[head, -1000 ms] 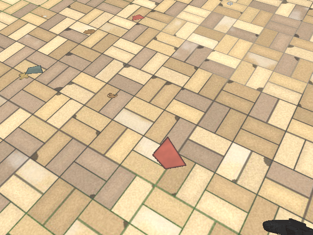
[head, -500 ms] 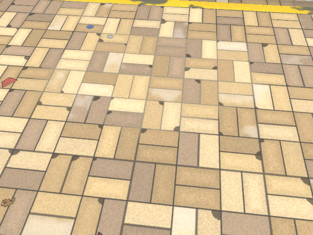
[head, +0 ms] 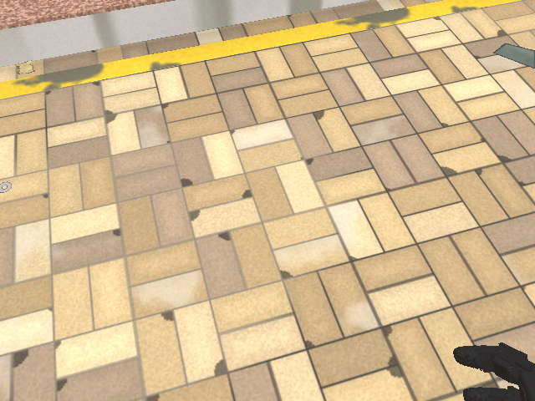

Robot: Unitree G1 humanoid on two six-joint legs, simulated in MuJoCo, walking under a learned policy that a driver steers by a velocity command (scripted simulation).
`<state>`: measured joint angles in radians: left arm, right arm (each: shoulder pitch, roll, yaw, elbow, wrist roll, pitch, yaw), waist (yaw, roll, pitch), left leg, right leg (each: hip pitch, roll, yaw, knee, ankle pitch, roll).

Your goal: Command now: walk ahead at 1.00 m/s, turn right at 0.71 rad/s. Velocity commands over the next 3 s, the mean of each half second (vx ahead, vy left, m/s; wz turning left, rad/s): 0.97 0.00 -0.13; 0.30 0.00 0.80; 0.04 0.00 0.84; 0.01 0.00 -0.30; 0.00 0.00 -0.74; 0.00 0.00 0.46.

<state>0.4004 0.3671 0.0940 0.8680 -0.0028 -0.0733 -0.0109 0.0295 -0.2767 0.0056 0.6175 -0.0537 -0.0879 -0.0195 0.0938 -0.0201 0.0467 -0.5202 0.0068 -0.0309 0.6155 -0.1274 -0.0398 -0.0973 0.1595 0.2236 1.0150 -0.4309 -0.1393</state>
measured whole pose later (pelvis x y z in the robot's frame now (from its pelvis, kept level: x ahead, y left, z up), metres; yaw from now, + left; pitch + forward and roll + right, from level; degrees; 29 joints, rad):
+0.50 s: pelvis +0.44 -0.04 +0.02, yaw -3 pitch +2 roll +1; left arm 0.13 0.25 0.00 0.73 0.06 -0.09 -0.02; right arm 0.42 -0.26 -0.03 0.89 0.00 -0.07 0.01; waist -0.07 0.01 0.04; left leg -0.33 0.05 -0.03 1.25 -0.32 0.07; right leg -0.40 0.00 -0.09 0.62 -0.25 -0.05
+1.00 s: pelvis +0.73 -0.03 +0.02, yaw +23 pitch +1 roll -1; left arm -0.03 0.26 0.02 0.63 0.01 -0.04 0.02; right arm 0.22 -0.32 -0.08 0.60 0.02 0.01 -0.01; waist -0.05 0.02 0.11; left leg -0.41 -0.19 -0.12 0.47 -0.06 0.13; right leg -0.60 0.02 0.19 1.10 -0.42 0.08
